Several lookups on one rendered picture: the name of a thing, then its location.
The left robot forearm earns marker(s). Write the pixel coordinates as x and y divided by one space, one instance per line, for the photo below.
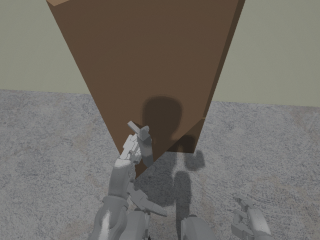
111 219

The left robot thigh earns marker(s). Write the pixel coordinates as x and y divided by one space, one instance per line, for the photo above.
138 226

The cupboard door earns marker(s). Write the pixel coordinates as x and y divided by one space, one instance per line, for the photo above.
152 62

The left robot hand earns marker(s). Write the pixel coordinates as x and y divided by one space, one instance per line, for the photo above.
122 173

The robot thigh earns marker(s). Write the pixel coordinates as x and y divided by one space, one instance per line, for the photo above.
195 228
138 226

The handle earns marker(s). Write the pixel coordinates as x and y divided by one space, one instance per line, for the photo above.
145 144

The right robot hand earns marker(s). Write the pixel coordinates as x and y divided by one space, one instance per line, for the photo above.
250 226

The right robot thigh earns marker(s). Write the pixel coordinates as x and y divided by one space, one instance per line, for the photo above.
195 228

